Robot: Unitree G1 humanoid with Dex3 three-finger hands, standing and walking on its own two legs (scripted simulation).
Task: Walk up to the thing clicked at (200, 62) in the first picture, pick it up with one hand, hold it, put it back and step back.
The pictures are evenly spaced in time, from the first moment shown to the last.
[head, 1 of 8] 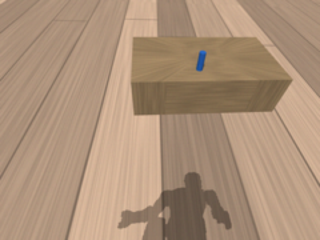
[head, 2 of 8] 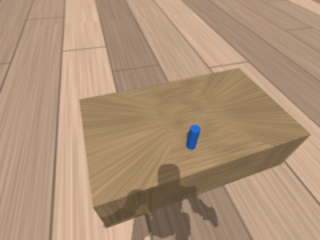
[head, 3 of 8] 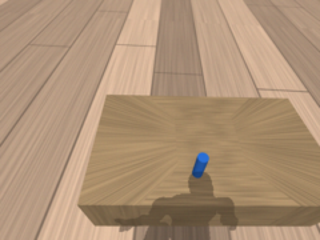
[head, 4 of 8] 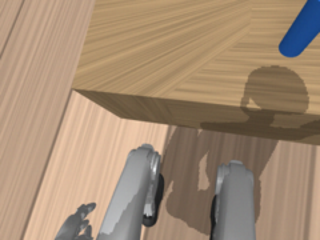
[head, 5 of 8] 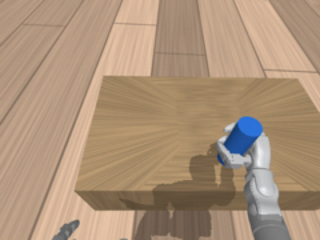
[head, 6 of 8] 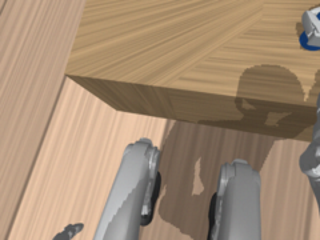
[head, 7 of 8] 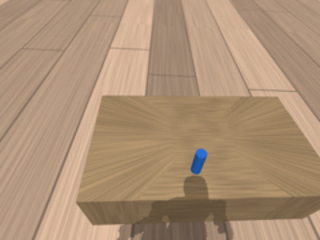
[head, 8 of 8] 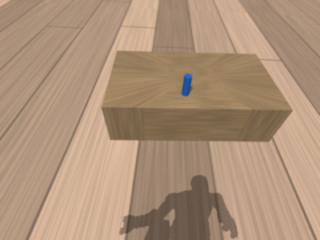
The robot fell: no
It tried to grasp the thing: yes
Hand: right
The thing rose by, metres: 0.38
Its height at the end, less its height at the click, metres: +0.00
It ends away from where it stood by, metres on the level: 0.02
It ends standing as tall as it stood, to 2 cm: yes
